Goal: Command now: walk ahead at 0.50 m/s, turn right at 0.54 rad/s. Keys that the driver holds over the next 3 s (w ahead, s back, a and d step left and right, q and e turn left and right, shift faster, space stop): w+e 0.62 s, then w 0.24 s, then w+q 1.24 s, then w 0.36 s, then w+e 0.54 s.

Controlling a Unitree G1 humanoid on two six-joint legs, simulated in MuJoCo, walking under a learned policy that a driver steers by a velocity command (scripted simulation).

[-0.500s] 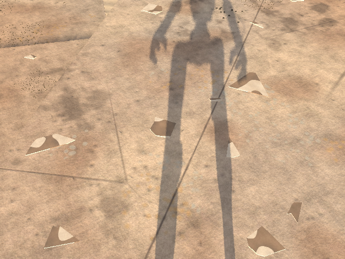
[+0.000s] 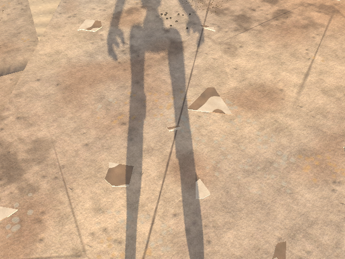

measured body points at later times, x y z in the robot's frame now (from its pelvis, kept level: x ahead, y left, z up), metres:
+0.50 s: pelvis +0.28 +0.04 +0.00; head +0.31 +0.04 +0.45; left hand +0.50 +0.27 -0.10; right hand +0.27 -0.25 -0.11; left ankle +0.30 +0.15 -0.74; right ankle +0.28 -0.11 -0.67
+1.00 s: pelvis +0.52 -0.11 +0.00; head +0.54 -0.14 +0.45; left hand +0.73 +0.08 -0.10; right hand +0.50 -0.42 -0.12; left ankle +0.62 +0.03 -0.66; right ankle +0.49 -0.19 -0.74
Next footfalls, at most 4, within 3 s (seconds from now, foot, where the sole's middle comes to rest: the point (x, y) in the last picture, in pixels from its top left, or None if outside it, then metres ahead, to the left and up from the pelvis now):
0.26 left None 0.34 0.14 -0.78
0.78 right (246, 243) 0.52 -0.21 -0.78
1.32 left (215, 160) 0.90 -0.11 -0.78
1.80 right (262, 119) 1.14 -0.35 -0.78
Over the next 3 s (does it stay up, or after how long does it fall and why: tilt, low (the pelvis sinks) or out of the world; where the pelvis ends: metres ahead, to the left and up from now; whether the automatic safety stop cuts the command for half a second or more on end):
stays up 1.63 -0.13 -0.01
